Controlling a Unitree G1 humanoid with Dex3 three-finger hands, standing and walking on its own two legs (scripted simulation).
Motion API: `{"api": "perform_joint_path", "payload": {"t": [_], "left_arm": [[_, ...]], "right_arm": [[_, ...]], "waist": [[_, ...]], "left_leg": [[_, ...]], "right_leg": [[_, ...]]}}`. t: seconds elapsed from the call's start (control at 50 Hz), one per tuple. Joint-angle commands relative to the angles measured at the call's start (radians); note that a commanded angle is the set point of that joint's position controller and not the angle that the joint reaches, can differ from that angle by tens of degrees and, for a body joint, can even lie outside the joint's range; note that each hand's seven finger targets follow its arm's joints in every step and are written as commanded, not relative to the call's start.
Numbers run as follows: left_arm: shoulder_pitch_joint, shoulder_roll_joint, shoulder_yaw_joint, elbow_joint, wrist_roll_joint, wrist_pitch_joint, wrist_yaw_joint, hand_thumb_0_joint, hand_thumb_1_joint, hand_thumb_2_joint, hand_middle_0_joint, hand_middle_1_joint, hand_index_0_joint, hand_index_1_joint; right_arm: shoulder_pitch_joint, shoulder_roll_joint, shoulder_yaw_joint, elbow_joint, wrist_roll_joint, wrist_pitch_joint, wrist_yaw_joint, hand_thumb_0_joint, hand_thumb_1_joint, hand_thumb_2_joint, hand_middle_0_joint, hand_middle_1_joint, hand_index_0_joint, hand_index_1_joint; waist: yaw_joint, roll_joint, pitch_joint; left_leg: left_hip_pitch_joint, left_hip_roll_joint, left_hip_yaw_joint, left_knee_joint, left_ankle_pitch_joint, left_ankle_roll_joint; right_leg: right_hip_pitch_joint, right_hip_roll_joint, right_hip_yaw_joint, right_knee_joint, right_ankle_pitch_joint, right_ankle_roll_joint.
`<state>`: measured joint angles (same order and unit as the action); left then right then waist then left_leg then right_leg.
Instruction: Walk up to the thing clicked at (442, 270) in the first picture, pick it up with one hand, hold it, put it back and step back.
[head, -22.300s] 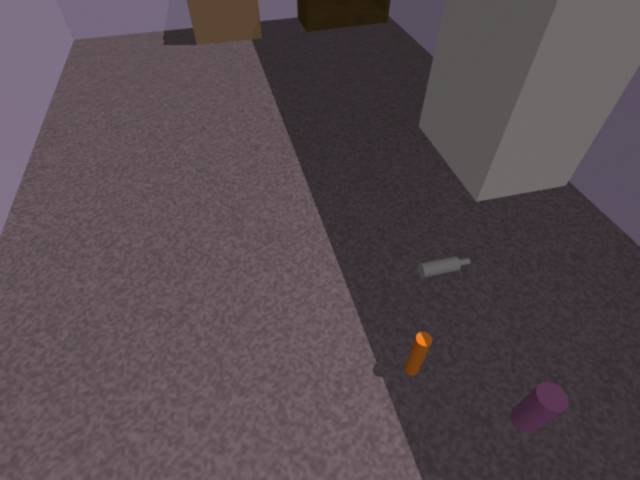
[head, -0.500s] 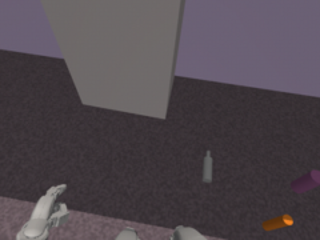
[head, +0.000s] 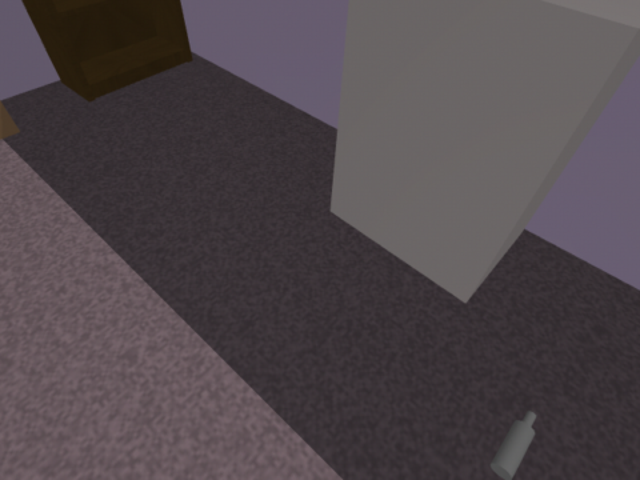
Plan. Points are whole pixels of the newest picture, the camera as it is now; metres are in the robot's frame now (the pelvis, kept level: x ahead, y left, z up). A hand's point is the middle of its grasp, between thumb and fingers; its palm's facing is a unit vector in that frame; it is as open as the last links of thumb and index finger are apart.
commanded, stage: walk up
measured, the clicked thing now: (517, 441) +0.39 -0.56 -0.73
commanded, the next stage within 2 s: stand in 1.66 s
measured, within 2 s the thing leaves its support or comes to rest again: neither
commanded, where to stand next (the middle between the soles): +0.11 -0.01 m, yaw +33 degrees
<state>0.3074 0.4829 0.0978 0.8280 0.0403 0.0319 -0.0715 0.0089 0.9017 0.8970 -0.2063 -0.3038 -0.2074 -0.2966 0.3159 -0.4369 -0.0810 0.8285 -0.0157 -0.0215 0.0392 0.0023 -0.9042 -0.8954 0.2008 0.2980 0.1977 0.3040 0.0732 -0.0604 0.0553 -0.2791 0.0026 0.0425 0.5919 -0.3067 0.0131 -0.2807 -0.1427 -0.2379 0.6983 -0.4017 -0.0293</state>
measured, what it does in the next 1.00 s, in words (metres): steps on the spot, turning left: right foot, then left foot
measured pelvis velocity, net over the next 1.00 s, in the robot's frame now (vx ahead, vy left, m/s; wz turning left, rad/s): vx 0.07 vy -0.04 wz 0.56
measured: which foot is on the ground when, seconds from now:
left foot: down 0.00-0.30, up 0.32-0.58, down 0.60-1.00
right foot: down 0.00-0.00, up 0.02-0.26, down 0.28-1.00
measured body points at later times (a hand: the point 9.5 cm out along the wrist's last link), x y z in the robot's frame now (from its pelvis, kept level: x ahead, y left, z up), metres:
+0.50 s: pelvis +0.06 -0.05 -0.01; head +0.11 -0.05 +0.44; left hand +0.04 +0.28 -0.11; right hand +0.28 -0.32 -0.12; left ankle +0.03 +0.09 -0.68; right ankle +0.16 -0.15 -0.72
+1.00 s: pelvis +0.07 -0.04 -0.01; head +0.12 -0.03 +0.44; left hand -0.03 +0.27 -0.11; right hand +0.33 -0.25 -0.13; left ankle +0.02 +0.09 -0.70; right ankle +0.15 -0.15 -0.72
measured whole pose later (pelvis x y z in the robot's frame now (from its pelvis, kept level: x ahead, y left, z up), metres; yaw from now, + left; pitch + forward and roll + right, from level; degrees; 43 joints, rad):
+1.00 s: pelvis +0.07 -0.04 -0.01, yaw +32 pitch -1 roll +2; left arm 0.19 0.38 0.02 0.91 0.03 -0.03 0.00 0.01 0.90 0.90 -0.21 -0.30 -0.21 -0.30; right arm 0.16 -0.42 -0.05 0.89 0.00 0.00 0.00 0.00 -0.90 -0.90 0.20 0.30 0.20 0.30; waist 0.03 0.02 0.13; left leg -0.44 -0.03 -0.02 0.90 -0.48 0.03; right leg -0.34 -0.12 -0.07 0.76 -0.39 0.02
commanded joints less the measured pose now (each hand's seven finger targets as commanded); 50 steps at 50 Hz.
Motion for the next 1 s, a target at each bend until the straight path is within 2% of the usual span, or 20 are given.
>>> {"api": "perform_joint_path", "payload": {"t": [0.0, 0.06, 0.2, 0.24, 0.26, 0.28, 0.3, 0.38, 0.48, 0.54, 0.58, 0.6, 0.62, 0.66, 0.78, 0.8, 0.82, 0.84, 0.9, 0.98], "left_arm": [[-0.173, 0.145, 0.021, -0.167, -0.008, -0.030, 0.012, 0.000, 0.900, 0.900, -0.200, -0.300, -0.200, -0.300], [-0.057, 0.173, 0.035, -0.094, -0.018, -0.043, 0.018, 0.000, 0.900, 0.900, -0.200, -0.300, -0.200, -0.300], [-0.008, 0.111, 0.030, -0.065, -0.042, -0.053, 0.050, 0.000, 0.900, 0.900, -0.200, -0.300, -0.200, -0.300], [0.024, 0.140, 0.037, -0.056, -0.035, -0.066, 0.066, 0.000, 0.900, 0.900, -0.200, -0.300, -0.200, -0.300], [0.062, 0.210, 0.052, -0.058, -0.020, -0.072, 0.075, 0.000, 0.900, 0.900, -0.200, -0.300, -0.200, -0.300], [0.027, 0.281, 0.066, -0.078, -0.022, -0.068, 0.074, 0.000, 0.900, 0.900, -0.200, -0.300, -0.200, -0.300], [-0.064, 0.305, 0.069, -0.099, -0.017, -0.065, 0.075, 0.000, 0.900, 0.900, -0.200, -0.300, -0.200, -0.300], [-0.120, 0.220, 0.051, -0.076, -0.007, -0.061, 0.088, 0.000, 0.900, 0.900, -0.200, -0.300, -0.200, -0.300], [-0.133, 0.231, 0.055, -0.083, -0.007, -0.060, 0.084, 0.000, 0.900, 0.900, -0.200, -0.300, -0.200, -0.300], [-0.158, 0.200, 0.036, -0.080, -0.023, -0.044, 0.079, 0.000, 0.900, 0.900, -0.200, -0.300, -0.200, -0.300], [-0.115, 0.115, 0.008, -0.064, -0.039, -0.031, 0.079, 0.000, 0.900, 0.900, -0.200, -0.300, -0.200, -0.300], [-0.143, 0.094, -0.001, -0.091, -0.048, -0.027, 0.089, 0.000, 0.900, 0.900, -0.200, -0.300, -0.200, -0.300], [-0.206, 0.176, 0.023, -0.067, -0.037, -0.034, 0.102, 0.000, 0.900, 0.900, -0.200, -0.300, -0.200, -0.300], [-0.127, 0.155, 0.021, -0.030, -0.052, -0.039, 0.097, 0.000, 0.900, 0.900, -0.200, -0.300, -0.200, -0.300], [-0.034, 0.115, 0.010, 0.038, -0.031, -0.077, 0.098, 0.000, 0.900, 0.900, -0.200, -0.300, -0.200, -0.300], [-0.041, 0.201, 0.021, 0.030, -0.013, -0.090, 0.104, 0.000, 0.900, 0.900, -0.200, -0.300, -0.200, -0.300], [-0.099, 0.281, 0.039, 0.014, -0.021, -0.082, 0.100, 0.000, 0.900, 0.900, -0.200, -0.300, -0.200, -0.300], [-0.134, 0.288, 0.040, -0.003, -0.017, -0.084, 0.100, 0.000, 0.900, 0.900, -0.200, -0.300, -0.200, -0.300], [-0.148, 0.213, 0.014, 0.009, -0.015, -0.087, 0.101, 0.000, 0.900, 0.900, -0.200, -0.300, -0.200, -0.300], [-0.162, 0.198, 0.004, 0.019, -0.024, -0.072, 0.091, 0.000, 0.900, 0.900, -0.200, -0.300, -0.200, -0.300]], "right_arm": [[0.146, -0.396, -0.104, -0.079, 0.008, -0.039, -0.056, 0.000, -0.900, -0.900, 0.200, 0.300, 0.200, 0.300], [0.050, -0.270, -0.054, -0.093, 0.013, -0.046, -0.074, 0.000, -0.900, -0.900, 0.200, 0.300, 0.200, 0.300], [-0.057, -0.243, -0.039, -0.143, 0.001, -0.030, -0.067, 0.000, -0.900, -0.900, 0.200, 0.300, 0.200, 0.300], [-0.061, -0.187, -0.025, -0.156, 0.017, -0.011, -0.072, 0.000, -0.900, -0.900, 0.200, 0.300, 0.200, 0.300], [-0.048, -0.138, -0.012, -0.175, 0.025, -0.005, -0.077, 0.000, -0.900, -0.900, 0.200, 0.300, 0.200, 0.300], [0.002, -0.119, -0.014, -0.172, 0.022, 0.006, -0.086, 0.000, -0.900, -0.900, 0.200, 0.300, 0.200, 0.300], [0.003, -0.191, -0.039, -0.149, 0.008, 0.020, -0.098, 0.000, -0.900, -0.900, 0.200, 0.300, 0.200, 0.300], [0.014, -0.187, -0.054, -0.088, 0.003, 0.023, -0.054, 0.000, -0.900, -0.900, 0.200, 0.300, 0.200, 0.300], [-0.024, -0.162, -0.049, -0.065, -0.003, 0.029, -0.026, 0.000, -0.900, -0.900, 0.200, 0.300, 0.200, 0.300], [0.012, -0.173, -0.056, -0.031, -0.007, 0.016, -0.032, 0.000, -0.900, -0.900, 0.200, 0.300, 0.200, 0.300], [0.026, -0.253, -0.070, -0.036, -0.031, 0.004, -0.044, 0.000, -0.900, -0.900, 0.200, 0.300, 0.200, 0.300], [-0.044, -0.380, -0.088, -0.081, -0.030, 0.002, -0.045, 0.000, -0.900, -0.900, 0.200, 0.300, 0.200, 0.300], [-0.064, -0.383, -0.091, -0.067, -0.022, 0.003, -0.045, 0.000, -0.900, -0.900, 0.200, 0.300, 0.200, 0.300], [-0.119, -0.278, -0.057, -0.076, -0.011, -0.001, -0.060, 0.000, -0.900, -0.900, 0.200, 0.300, 0.200, 0.300], [-0.139, -0.188, -0.015, -0.054, 0.017, 0.013, -0.060, 0.000, -0.900, -0.900, 0.200, 0.300, 0.200, 0.300], [-0.119, -0.138, -0.003, -0.059, 0.029, 0.014, -0.060, 0.000, -0.900, -0.900, 0.200, 0.300, 0.200, 0.300], [-0.131, -0.159, -0.011, -0.059, 0.025, 0.016, -0.075, 0.000, -0.900, -0.900, 0.200, 0.300, 0.200, 0.300], [-0.144, -0.191, -0.024, -0.043, 0.012, 0.019, -0.083, 0.000, -0.900, -0.900, 0.200, 0.300, 0.200, 0.300], [-0.118, -0.184, -0.026, 0.002, 0.017, 0.006, -0.064, 0.000, -0.900, -0.900, 0.200, 0.300, 0.200, 0.300], [-0.092, -0.136, -0.017, 0.047, 0.019, -0.007, -0.043, 0.000, -0.900, -0.900, 0.200, 0.300, 0.200, 0.300]], "waist": [[-0.152, 0.247, 0.024], [-0.070, 0.120, 0.007], [-0.023, 0.243, -0.013], [0.006, 0.159, -0.070], [0.023, -0.027, -0.118], [-0.001, -0.201, -0.159], [-0.021, -0.194, -0.146], [-0.046, -0.139, -0.030], [-0.031, -0.166, -0.065], [-0.077, -0.089, -0.109], [-0.097, 0.166, -0.100], [-0.097, 0.369, -0.044], [-0.120, 0.289, 0.002], [-0.058, 0.168, -0.035], [-0.011, 0.139, -0.142], [-0.018, -0.037, -0.137], [-0.018, -0.158, -0.128], [-0.031, -0.153, -0.083], [-0.059, -0.084, -0.029], [-0.071, -0.157, -0.079]], "left_leg": [[0.246, 0.421, -0.862, -0.392, -0.453, 0.326], [0.197, 0.237, -0.485, -0.226, -0.090, 0.221], [-0.163, 0.110, -0.277, 0.024, 0.645, 0.147], [-0.191, 0.020, -0.256, 0.186, 0.481, 0.077], [-0.296, -0.058, -0.193, 0.353, 0.274, 0.041], [-0.350, -0.106, -0.104, 0.533, -0.259, 0.014], [-0.340, -0.051, -0.144, 0.664, -0.365, 0.012], [-0.292, 0.032, -0.097, 0.530, -0.168, 0.001], [-0.179, 0.001, -0.007, 0.272, -0.168, -0.009], [0.017, -0.047, 0.022, 0.060, -0.031, 0.008], [0.103, 0.091, -0.296, -0.143, -0.150, 0.093], [0.000, 0.303, -0.690, -0.264, -0.176, 0.227], [-0.119, 0.336, -0.750, -0.262, -0.118, 0.300], [-0.008, 0.220, -0.462, -0.082, 0.240, 0.234], [-0.095, 0.097, -0.269, 0.187, 0.429, 0.121], [-0.217, 0.004, -0.200, 0.342, 0.314, 0.051], [-0.283, -0.061, -0.133, 0.420, -0.145, 0.026], [-0.305, -0.025, -0.171, 0.506, -0.326, 0.024], [-0.252, -0.006, -0.107, 0.402, -0.229, 0.023], [-0.045, -0.042, 0.016, 0.093, -0.021, 0.009]], "right_leg": [[-0.565, 0.029, 0.261, 0.363, -0.151, 0.033], [-0.431, 0.003, 0.301, 0.327, -0.029, 0.021], [0.014, 0.117, 0.177, 0.063, 0.143, 0.004], [0.126, 0.123, 0.197, -0.105, 0.286, -0.025], [0.214, -0.039, 0.386, -0.173, 0.342, -0.064], [0.191, -0.350, 0.715, -0.323, 0.299, -0.188], [0.116, -0.423, 0.884, -0.375, 0.173, -0.277], [-0.008, -0.187, 0.436, -0.282, -0.007, -0.165], [-0.010, -0.220, 0.345, -0.222, 0.100, -0.187], [-0.111, -0.204, 0.259, -0.074, 0.105, -0.121], [-0.294, -0.093, 0.159, 0.224, -0.047, -0.017], [-0.425, 0.057, 0.160, 0.328, -0.249, 0.037], [-0.331, 0.040, 0.260, 0.394, -0.257, 0.022], [-0.324, 0.030, 0.268, 0.393, -0.157, 0.015], [0.080, 0.088, 0.234, -0.148, 0.136, -0.025], [0.152, -0.093, 0.491, -0.220, 0.285, -0.081], [0.110, -0.299, 0.686, -0.264, 0.363, -0.233], [0.071, -0.374, 0.764, -0.280, 0.421, -0.299], [0.057, -0.196, 0.457, -0.184, 0.506, -0.180], [0.019, -0.095, 0.293, -0.092, 0.490, -0.123]]}}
